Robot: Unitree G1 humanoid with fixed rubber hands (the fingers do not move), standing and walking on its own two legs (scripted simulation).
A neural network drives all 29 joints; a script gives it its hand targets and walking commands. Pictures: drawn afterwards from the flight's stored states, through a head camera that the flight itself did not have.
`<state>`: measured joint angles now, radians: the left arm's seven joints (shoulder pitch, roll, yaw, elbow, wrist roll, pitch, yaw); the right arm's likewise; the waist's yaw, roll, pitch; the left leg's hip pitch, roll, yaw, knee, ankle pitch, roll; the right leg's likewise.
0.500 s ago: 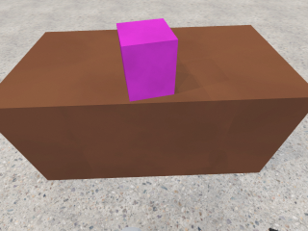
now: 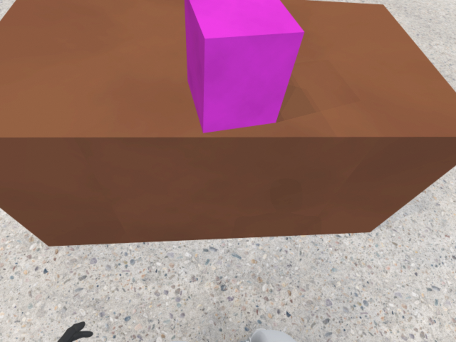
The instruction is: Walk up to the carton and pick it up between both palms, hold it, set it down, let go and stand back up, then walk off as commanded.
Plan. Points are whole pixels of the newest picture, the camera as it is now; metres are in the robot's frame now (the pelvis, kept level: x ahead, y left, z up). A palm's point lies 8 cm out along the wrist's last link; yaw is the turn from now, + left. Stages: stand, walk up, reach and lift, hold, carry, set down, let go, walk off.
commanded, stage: walk off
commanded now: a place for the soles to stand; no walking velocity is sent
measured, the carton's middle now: (234, 61) +0.71 +0.00 +0.06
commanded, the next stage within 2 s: stand in 0.66 s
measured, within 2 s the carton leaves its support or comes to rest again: neither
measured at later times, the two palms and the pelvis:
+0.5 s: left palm out of the picture +0.02 +0.28 -0.13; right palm out of the picture +0.08 -0.32 -0.12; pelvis -0.04 -0.03 -0.02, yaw +1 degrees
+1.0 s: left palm out of the picture -0.05 +0.30 -0.10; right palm out of the picture -0.07 -0.30 -0.10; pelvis -0.14 -0.01 +0.00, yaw +0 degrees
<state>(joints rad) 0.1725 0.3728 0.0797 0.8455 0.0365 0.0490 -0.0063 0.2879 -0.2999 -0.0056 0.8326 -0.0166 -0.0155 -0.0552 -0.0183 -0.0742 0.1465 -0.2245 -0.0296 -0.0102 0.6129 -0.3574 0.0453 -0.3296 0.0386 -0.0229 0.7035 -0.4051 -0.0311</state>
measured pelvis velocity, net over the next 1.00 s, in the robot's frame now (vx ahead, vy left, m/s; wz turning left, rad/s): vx -0.14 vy -0.01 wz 0.01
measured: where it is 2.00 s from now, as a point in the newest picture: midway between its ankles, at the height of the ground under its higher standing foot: outside the picture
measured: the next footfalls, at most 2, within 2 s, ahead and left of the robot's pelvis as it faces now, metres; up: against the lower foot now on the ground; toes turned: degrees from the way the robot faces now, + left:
right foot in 0.06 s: +0.06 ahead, -0.11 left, +0.00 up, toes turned -2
left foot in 0.78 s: -0.11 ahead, +0.10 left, +0.00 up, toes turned +1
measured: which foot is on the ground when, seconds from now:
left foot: down 0.00-0.46, up 0.48-0.76, down 0.78-1.00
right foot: up 0.00-0.04, down 0.06-0.80, up 0.82-0.96, down 0.98-1.00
